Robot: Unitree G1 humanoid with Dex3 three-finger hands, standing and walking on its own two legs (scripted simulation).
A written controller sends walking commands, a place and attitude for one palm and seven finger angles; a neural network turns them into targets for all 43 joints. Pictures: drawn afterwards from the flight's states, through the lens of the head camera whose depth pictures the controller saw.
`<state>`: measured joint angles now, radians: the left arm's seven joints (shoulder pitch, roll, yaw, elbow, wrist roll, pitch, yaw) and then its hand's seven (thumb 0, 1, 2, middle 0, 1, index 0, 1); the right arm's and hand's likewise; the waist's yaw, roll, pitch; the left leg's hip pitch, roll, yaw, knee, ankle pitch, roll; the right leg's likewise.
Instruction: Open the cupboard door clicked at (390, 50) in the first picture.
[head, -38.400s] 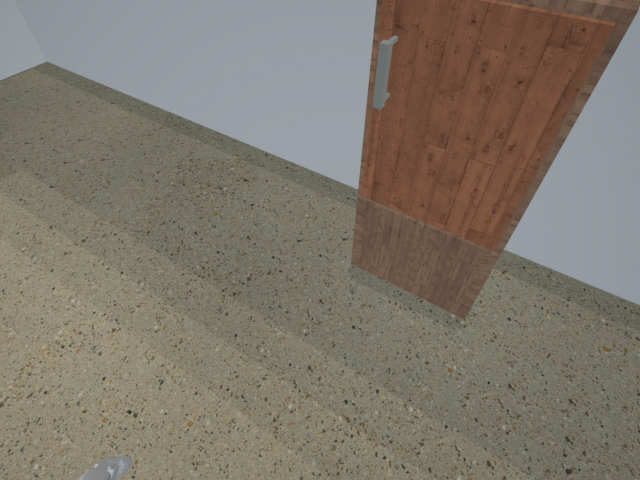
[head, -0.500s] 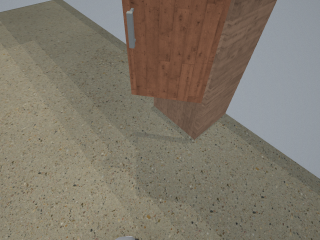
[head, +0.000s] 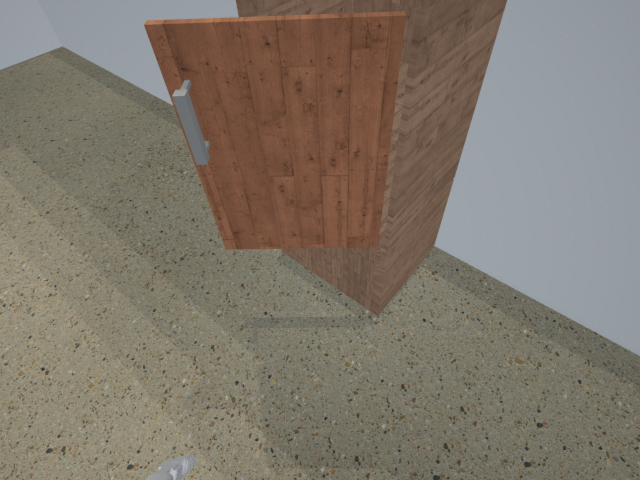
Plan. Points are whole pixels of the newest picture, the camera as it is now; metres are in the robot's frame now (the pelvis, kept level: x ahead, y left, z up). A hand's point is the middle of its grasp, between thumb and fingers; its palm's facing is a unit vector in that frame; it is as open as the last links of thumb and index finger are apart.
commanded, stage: take the last steps up to it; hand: left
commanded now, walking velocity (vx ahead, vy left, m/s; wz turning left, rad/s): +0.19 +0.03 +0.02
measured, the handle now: (194, 123) +0.71 +0.27 +0.06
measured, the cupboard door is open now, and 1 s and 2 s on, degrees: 39 39 39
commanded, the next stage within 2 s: come to a stop and stand still in 0.12 s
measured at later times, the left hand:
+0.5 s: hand out of the picture +0.11 +0.23 -0.18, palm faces +0.04 -0.99 -0.15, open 7.4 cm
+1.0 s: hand out of the picture +0.13 +0.19 -0.17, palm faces +0.00 -0.98 -0.18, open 7.3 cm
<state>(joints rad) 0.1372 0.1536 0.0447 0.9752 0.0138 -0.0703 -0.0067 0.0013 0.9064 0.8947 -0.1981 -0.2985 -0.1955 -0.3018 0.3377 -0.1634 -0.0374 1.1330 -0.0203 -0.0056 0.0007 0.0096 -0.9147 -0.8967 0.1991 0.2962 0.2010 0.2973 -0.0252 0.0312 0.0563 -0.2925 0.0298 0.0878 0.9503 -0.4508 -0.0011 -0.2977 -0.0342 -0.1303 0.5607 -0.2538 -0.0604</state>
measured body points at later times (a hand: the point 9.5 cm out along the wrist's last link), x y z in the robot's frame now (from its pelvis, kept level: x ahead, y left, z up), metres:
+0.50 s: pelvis +0.12 +0.06 +0.00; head +0.16 +0.08 +0.45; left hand +0.11 +0.28 -0.17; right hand +0.21 -0.17 -0.14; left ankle +0.18 +0.14 -0.73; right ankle +0.05 -0.08 -0.67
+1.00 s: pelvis +0.11 +0.02 +0.00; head +0.12 +0.02 +0.45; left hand +0.13 +0.24 -0.16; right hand +0.08 -0.22 -0.15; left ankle +0.13 +0.13 -0.73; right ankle +0.07 -0.12 -0.73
